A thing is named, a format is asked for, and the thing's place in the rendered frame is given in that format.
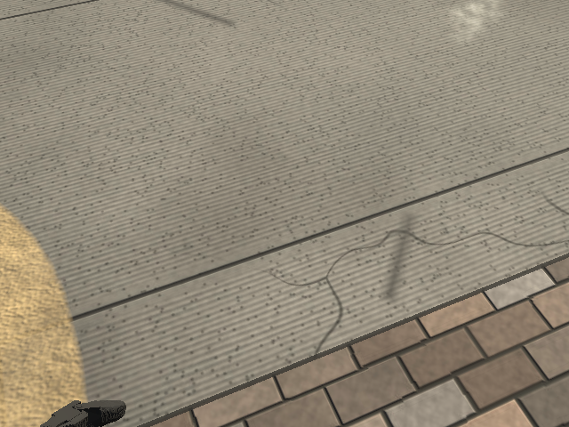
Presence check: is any left robot hand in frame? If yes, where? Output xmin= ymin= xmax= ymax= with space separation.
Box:
xmin=40 ymin=400 xmax=126 ymax=427

